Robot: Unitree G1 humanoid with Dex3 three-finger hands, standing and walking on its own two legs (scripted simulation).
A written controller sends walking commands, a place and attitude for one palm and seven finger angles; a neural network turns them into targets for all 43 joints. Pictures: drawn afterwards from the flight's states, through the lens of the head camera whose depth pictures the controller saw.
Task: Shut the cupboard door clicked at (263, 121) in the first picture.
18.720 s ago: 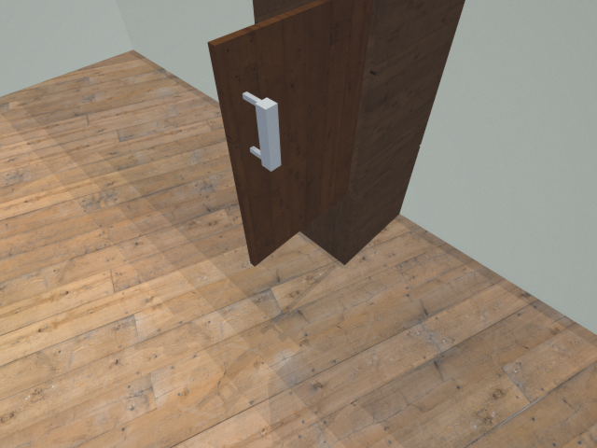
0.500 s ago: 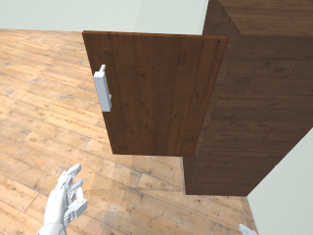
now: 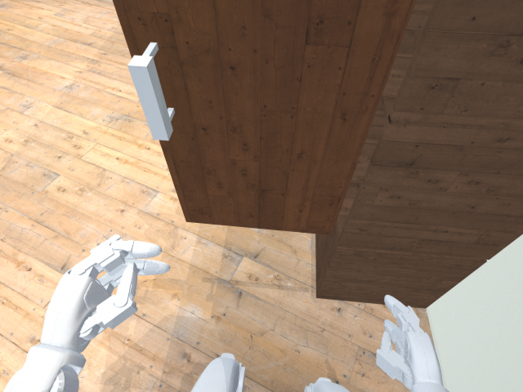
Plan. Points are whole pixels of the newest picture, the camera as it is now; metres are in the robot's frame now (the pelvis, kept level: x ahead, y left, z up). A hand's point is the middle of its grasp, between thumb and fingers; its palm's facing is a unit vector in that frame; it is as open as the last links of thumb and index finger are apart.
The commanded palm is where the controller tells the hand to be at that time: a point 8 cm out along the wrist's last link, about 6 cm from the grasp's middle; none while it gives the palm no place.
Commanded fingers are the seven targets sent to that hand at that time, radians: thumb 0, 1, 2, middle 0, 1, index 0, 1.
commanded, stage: raise the hand and make a fist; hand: left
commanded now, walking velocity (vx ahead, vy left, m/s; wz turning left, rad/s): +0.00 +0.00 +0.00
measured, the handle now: (157, 92) +0.51 +0.23 +0.17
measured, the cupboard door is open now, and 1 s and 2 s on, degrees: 90 90 90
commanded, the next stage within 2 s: bring the fist close to the handle in 1.24 s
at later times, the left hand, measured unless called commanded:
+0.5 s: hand (110, 263) +0.23 +0.21 +0.13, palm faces +0.00 -1.00 -0.06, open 3.1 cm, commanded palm +0.21 +0.26 +0.14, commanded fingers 0.00 0.90 0.90 -1.28 -1.48 -1.28 -1.48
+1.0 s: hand (107, 230) +0.26 +0.20 +0.17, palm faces +0.00 -1.00 -0.04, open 3.1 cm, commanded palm +0.22 +0.25 +0.17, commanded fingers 0.00 0.90 0.90 -1.30 -1.50 -1.30 -1.50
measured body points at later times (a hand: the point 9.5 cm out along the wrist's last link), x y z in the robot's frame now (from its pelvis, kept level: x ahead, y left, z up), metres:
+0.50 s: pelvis +0.03 +0.02 +0.04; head +0.05 +0.02 +0.49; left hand +0.23 +0.26 +0.14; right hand +0.21 -0.21 -0.02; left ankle +0.05 +0.12 -0.66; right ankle +0.01 -0.10 -0.66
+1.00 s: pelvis +0.02 +0.02 +0.06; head +0.01 +0.00 +0.51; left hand +0.25 +0.26 +0.18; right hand +0.19 -0.21 -0.01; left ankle +0.05 +0.12 -0.66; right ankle +0.01 -0.10 -0.66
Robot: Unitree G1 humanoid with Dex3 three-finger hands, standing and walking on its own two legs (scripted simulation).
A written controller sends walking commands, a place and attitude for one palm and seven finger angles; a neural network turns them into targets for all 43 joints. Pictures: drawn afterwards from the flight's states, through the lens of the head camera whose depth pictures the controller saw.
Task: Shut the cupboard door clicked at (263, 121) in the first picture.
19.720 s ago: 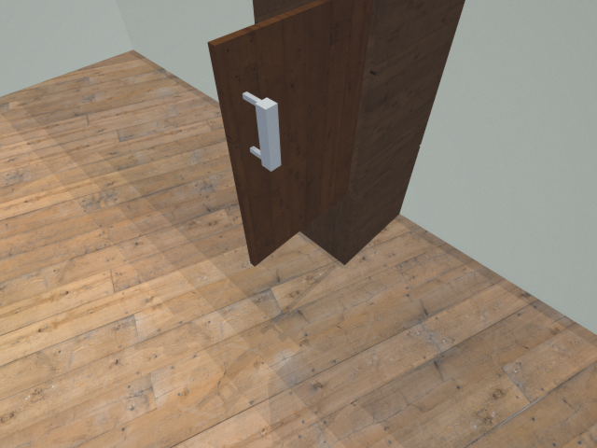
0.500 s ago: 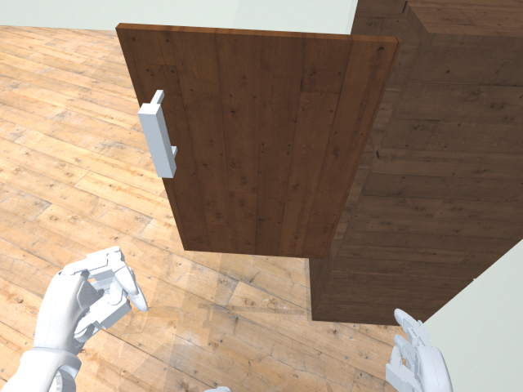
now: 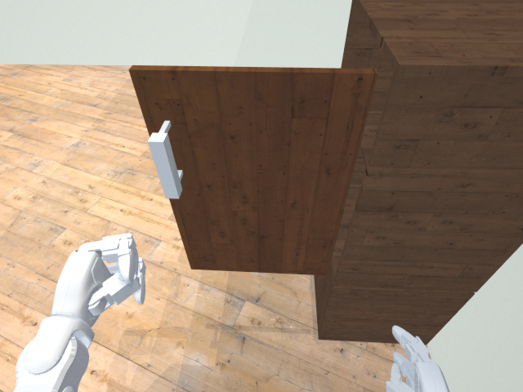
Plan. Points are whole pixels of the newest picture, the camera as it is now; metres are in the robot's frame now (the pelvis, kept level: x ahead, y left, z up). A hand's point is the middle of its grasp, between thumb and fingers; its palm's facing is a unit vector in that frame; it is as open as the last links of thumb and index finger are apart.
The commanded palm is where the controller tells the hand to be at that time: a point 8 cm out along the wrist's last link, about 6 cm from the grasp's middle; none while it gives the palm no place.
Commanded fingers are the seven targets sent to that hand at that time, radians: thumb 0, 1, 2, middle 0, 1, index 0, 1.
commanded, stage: raise the hand and make a fist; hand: left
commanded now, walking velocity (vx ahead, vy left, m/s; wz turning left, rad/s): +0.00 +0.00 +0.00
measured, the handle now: (170, 159) +0.49 +0.22 +0.11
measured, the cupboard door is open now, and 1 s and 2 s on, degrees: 90 90 90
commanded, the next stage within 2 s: bring the fist close to the handle in 0.24 s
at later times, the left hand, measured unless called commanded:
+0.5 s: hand (149, 277) +0.24 +0.17 +0.10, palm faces +0.06 -1.00 -0.07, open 3.1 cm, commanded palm +0.23 +0.23 +0.11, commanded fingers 0.00 0.90 0.90 -1.30 -1.50 -1.30 -1.50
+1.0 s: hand (157, 224) +0.33 +0.19 +0.12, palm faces +0.04 -1.00 -0.04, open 3.1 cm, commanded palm +0.31 +0.23 +0.11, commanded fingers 0.00 0.90 0.90 -1.30 -1.50 -1.30 -1.50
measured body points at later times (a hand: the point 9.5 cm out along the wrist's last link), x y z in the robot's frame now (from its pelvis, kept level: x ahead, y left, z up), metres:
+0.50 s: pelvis +0.00 -0.02 +0.00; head +0.00 -0.03 +0.45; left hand +0.23 +0.23 +0.11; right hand +0.18 -0.25 -0.07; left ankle +0.03 +0.10 -0.72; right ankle -0.01 -0.12 -0.72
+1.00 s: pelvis +0.01 -0.01 +0.00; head +0.02 -0.02 +0.45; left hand +0.32 +0.24 +0.12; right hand +0.17 -0.26 -0.08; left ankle +0.03 +0.10 -0.72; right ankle -0.01 -0.12 -0.72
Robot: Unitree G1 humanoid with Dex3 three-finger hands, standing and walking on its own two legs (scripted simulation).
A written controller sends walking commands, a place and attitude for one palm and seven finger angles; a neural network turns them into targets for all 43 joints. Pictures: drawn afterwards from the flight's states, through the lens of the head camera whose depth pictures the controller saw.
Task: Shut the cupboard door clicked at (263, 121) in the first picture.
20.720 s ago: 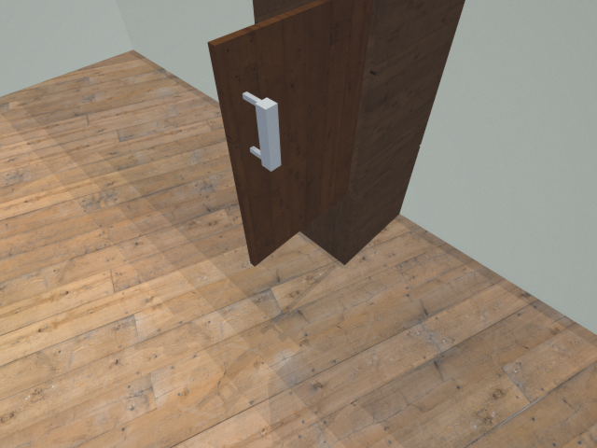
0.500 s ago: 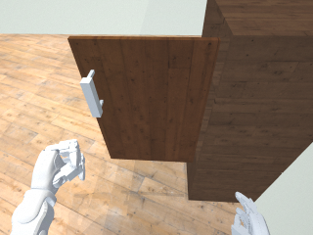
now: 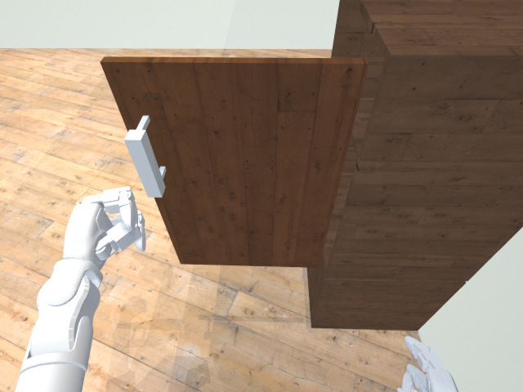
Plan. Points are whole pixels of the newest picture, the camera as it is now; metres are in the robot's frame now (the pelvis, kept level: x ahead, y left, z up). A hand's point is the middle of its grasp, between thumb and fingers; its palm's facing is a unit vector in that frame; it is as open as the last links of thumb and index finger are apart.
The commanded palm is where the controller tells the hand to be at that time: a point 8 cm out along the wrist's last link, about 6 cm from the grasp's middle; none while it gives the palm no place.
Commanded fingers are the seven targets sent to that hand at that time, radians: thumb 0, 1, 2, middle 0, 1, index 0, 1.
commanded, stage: bring the fist close to the handle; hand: left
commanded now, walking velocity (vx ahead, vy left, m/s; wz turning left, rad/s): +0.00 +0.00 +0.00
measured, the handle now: (150, 157) +0.47 +0.23 +0.11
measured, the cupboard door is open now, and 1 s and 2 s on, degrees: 90 90 72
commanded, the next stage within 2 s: push the door shut along its arc in 0.74 s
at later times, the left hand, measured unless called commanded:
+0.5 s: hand (154, 194) +0.39 +0.20 +0.11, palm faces +0.05 -1.00 -0.02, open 3.0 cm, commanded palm +0.35 +0.24 +0.11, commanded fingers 0.00 0.90 0.90 -1.30 -1.50 -1.30 -1.50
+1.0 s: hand (162, 189) +0.39 +0.19 +0.11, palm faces +0.01 -1.00 -0.04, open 3.1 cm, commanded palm +0.38 +0.24 +0.11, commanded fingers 0.00 0.90 0.90 -1.30 -1.50 -1.30 -1.50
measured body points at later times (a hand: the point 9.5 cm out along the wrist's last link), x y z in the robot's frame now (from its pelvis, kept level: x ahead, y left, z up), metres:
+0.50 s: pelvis +0.01 +0.01 +0.00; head +0.03 +0.01 +0.45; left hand +0.38 +0.25 +0.11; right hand +0.10 -0.25 -0.10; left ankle +0.01 +0.11 -0.72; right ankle -0.02 -0.11 -0.72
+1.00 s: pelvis -0.01 +0.01 +0.00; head +0.02 +0.01 +0.45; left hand +0.39 +0.24 +0.11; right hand +0.12 -0.25 -0.10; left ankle +0.01 +0.11 -0.72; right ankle -0.02 -0.11 -0.72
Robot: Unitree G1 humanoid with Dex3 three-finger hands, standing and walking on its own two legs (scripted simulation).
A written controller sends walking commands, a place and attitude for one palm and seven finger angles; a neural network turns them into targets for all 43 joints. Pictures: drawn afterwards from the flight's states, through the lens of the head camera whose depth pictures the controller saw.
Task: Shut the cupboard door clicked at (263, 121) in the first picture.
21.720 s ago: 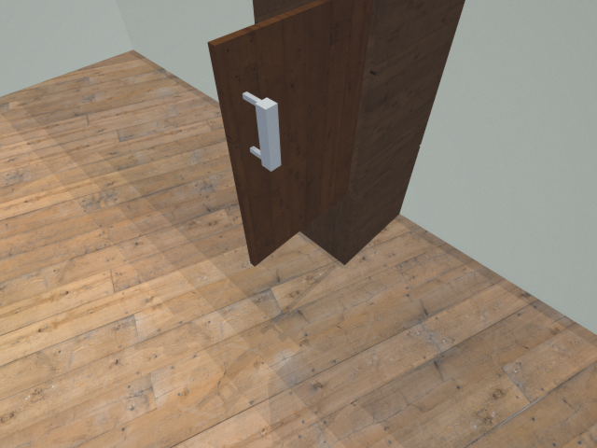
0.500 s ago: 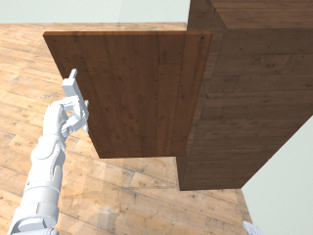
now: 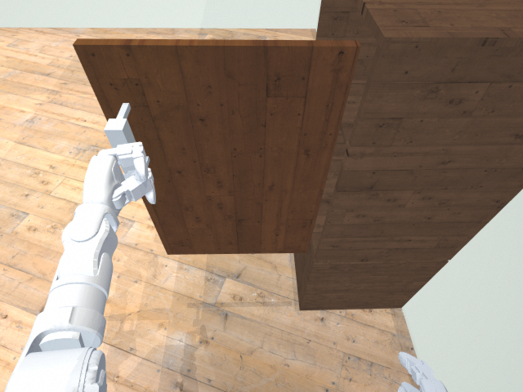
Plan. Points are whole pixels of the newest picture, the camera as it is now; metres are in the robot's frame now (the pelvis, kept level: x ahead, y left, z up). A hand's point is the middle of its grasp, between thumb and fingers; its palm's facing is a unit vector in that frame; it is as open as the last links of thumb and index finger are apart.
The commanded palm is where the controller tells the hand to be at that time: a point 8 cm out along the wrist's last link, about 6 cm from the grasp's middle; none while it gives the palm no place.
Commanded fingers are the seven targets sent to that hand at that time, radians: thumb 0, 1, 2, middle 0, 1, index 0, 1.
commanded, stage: push the door shut along its arc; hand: left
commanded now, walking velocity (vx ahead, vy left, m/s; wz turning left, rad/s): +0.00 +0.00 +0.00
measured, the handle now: (133, 147) +0.48 +0.23 +0.11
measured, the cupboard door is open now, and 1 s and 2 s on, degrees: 90 72 60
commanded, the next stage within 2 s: pull the fist back off the door in 1.72 s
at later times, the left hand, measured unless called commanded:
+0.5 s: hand (162, 152) +0.46 +0.18 +0.11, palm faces -0.12 -0.99 -0.03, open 3.1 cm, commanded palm +0.45 +0.22 +0.11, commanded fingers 0.00 0.90 0.90 -1.30 -1.50 -1.30 -1.50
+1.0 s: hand (186, 129) +0.52 +0.15 +0.11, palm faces -0.26 -0.97 -0.01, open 3.1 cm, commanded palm +0.52 +0.19 +0.11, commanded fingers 0.00 0.90 0.90 -1.30 -1.50 -1.30 -1.50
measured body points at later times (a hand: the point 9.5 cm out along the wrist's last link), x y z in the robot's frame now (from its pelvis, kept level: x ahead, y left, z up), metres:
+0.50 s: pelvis +0.01 +0.00 -0.01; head +0.07 +0.00 +0.44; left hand +0.46 +0.23 +0.11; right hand +0.04 -0.28 -0.12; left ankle +0.02 +0.11 -0.72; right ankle -0.01 -0.11 -0.72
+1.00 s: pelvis +0.00 +0.01 -0.02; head +0.11 +0.02 +0.42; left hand +0.53 +0.20 +0.12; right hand -0.01 -0.27 -0.13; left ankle +0.02 +0.11 -0.72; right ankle -0.01 -0.11 -0.72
